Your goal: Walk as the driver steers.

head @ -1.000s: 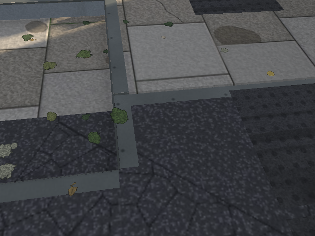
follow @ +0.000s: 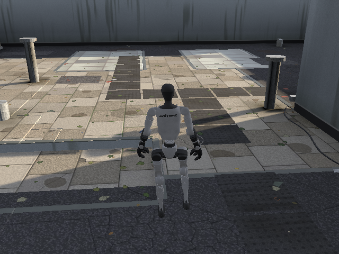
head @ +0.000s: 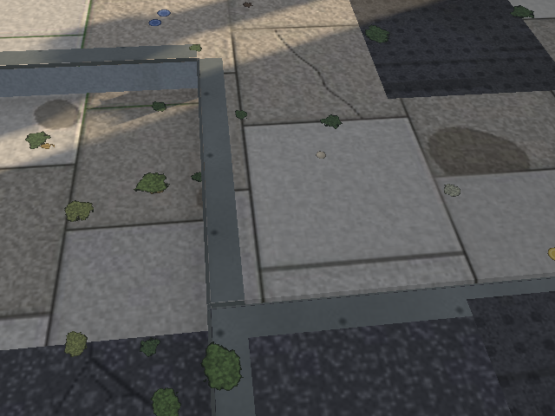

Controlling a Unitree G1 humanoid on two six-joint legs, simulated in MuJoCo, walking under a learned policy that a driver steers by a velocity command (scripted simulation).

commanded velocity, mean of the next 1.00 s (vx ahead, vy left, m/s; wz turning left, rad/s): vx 0.29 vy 0.00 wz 0.06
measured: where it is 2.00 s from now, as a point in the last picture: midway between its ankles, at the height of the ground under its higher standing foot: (247, 269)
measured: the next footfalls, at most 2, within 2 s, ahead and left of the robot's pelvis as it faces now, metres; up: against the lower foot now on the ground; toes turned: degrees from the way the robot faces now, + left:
right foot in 0.24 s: +0.24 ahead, -0.14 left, +0.00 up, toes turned +0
right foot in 0.76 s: +0.35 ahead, -0.17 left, +0.00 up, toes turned -2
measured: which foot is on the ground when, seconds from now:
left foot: down 0.00-0.76, up 0.78-1.00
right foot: up 0.00-0.22, down 0.24-0.50, up 0.52-0.74, down 0.76-1.00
